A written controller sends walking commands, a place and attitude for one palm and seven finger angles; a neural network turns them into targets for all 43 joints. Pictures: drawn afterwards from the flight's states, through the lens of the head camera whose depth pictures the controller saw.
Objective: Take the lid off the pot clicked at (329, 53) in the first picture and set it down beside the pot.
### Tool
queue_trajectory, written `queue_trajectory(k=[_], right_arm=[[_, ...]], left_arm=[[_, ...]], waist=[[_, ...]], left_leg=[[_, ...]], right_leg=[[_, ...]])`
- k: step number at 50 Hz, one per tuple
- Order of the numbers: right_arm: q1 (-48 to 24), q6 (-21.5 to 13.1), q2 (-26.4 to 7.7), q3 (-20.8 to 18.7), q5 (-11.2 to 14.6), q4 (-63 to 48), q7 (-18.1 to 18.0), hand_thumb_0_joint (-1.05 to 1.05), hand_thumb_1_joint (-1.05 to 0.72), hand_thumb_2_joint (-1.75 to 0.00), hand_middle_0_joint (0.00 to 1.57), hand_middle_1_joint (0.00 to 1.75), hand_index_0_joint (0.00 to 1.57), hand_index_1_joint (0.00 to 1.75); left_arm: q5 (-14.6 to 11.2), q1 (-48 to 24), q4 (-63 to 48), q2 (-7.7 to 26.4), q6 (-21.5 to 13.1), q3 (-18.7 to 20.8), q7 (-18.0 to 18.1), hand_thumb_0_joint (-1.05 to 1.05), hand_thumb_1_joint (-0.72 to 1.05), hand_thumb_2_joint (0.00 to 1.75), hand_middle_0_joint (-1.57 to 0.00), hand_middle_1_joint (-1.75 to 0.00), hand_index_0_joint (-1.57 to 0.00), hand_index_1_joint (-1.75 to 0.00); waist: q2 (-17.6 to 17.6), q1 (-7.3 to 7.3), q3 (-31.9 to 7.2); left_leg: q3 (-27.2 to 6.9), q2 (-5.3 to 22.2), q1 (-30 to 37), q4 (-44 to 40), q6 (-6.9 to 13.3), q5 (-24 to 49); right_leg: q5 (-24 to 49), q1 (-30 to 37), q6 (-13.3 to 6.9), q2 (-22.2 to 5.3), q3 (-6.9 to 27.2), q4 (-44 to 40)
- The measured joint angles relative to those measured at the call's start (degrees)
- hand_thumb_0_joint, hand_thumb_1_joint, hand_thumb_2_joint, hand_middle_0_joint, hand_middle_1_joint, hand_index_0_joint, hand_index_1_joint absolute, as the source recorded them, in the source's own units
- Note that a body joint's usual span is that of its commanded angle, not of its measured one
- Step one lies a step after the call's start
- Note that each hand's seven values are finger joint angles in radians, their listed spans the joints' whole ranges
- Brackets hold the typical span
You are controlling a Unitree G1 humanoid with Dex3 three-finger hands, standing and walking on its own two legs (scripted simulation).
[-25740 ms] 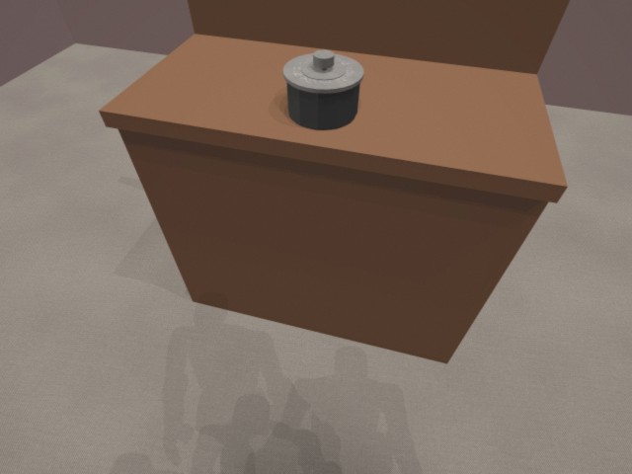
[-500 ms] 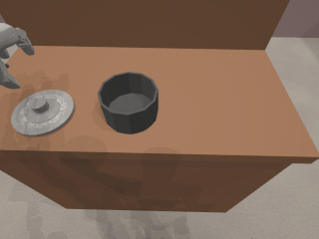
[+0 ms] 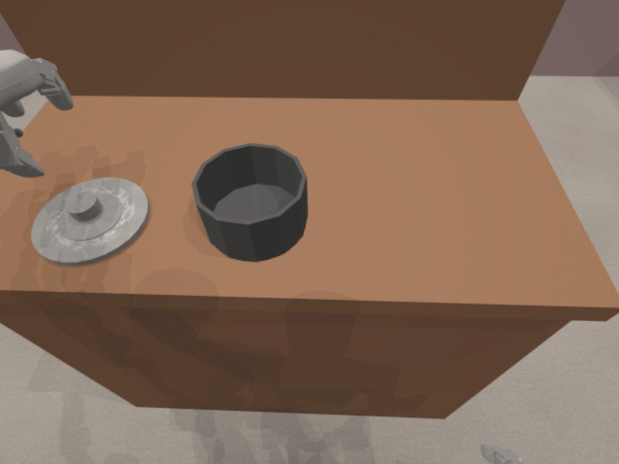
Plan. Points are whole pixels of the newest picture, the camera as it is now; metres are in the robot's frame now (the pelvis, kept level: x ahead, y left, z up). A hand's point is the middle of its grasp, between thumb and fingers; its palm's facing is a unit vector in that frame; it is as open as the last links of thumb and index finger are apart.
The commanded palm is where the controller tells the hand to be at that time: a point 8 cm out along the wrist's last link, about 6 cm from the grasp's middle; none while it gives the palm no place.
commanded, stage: draw the hand back to the body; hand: left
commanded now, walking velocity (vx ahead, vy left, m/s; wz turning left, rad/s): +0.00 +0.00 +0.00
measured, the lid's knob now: (84, 206) +0.45 +0.32 +0.07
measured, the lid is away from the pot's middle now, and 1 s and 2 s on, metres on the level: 0.24 0.24 0.24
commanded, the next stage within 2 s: none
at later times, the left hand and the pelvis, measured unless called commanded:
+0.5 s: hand (48, 121) +0.39 +0.24 +0.26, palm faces +0.38 -0.87 -0.33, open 11.0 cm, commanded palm +0.33 +0.29 +0.28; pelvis +0.01 -0.02 +0.00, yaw -1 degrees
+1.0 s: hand (16, 163) +0.32 +0.23 +0.27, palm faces +0.50 -0.84 -0.22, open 8.9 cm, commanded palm +0.27 +0.27 +0.27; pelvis +0.01 -0.04 +0.00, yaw -1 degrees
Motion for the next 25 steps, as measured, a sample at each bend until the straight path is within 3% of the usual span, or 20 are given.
queue_trajectory(k=[14,15,17,19,20,22,25], right_arm=[[-2.45,0.11,0.07,0.31,0.02,-1.53,0.21,0.01,-0.91,-0.90,0.20,0.30,0.20,0.30],[-2.12,-0.90,0.30,-0.04,0.09,-1.94,0.01,0.01,-0.91,-0.90,0.20,0.30,0.20,0.30],[-1.11,-4.05,0.92,0.26,0.03,-2.47,-0.75,0.01,-0.91,-0.90,0.20,0.30,0.20,0.30],[-0.82,-6.59,1.79,1.46,-0.12,-1.99,-1.45,0.01,-0.91,-0.90,0.20,0.30,0.20,0.30],[-0.78,-7.65,2.29,2.02,-0.29,-1.55,-1.75,0.01,-0.91,-0.90,0.20,0.30,0.20,0.30],[-0.69,-9.65,3.15,2.75,-0.78,-0.54,-2.29,0.01,-0.90,-0.90,0.20,0.30,0.20,0.30],[-1.05,-11.99,3.85,3.02,-1.70,1.07,-2.64,0.01,-0.90,-0.90,0.20,0.30,0.21,0.30]], left_arm=[[-3.00,9.17,-11.26,-1.43,1.35,1.29,-0.57,0.00,-0.08,0.79,-0.44,-0.73,-0.44,-0.74],[-10.39,9.52,-11.11,-2.56,0.86,3.16,1.64,0.00,-0.08,0.79,-0.44,-0.73,-0.44,-0.74],[-26.66,11.47,-11.48,-6.26,-2.00,7.64,9.84,0.00,-0.08,0.79,-0.44,-0.74,-0.44,-0.74],[-38.45,15.22,-14.39,-10.18,-4.54,11.51,17.74,0.00,-0.08,0.79,-0.44,-0.74,-0.44,-0.74],[-42.42,16.93,-16.30,-12.08,-5.34,12.96,21.01,0.00,-0.08,0.79,-0.44,-0.74,-0.44,-0.74],[-47.49,19.25,-19.65,-15.58,-6.41,15.11,26.26,0.00,-0.08,0.79,-0.44,-0.73,-0.44,-0.74],[-51.19,21.57,-22.77,-18.52,-7.37,18.43,31.47,0.00,-0.06,0.79,-0.44,-0.73,-0.43,-0.73]], waist=[[0.80,2.20,0.78],[0.76,2.79,1.34],[0.32,4.04,2.70],[-0.57,4.56,3.38],[-1.10,4.63,3.58],[-2.06,4.61,3.89],[-2.77,4.11,4.29]], left_leg=[[-0.61,-0.11,1.51,-0.03,-0.28,0.37],[-0.58,-0.11,2.19,-0.21,-0.40,0.41],[-0.29,-0.02,4.37,-0.98,-0.74,0.42],[0.21,0.32,6.48,-1.85,-1.04,0.32],[0.40,0.55,7.42,-2.22,-1.20,0.24],[0.53,0.99,8.98,-2.70,-1.57,0.02],[0.68,1.65,10.59,-2.86,-2.09,-0.50]], right_leg=[[-0.24,1.42,-0.24,-0.12,-0.58,0.66],[-0.29,1.97,-0.48,-0.11,-0.55,0.71],[-0.59,3.59,-1.09,0.00,-0.23,0.79],[-0.71,5.23,-1.01,0.34,0.32,0.42],[-0.74,6.02,-0.98,0.57,0.52,0.17],[-0.88,7.47,-1.20,1.02,0.66,-0.27],[-1.20,9.04,-1.67,1.69,0.82,-0.64]])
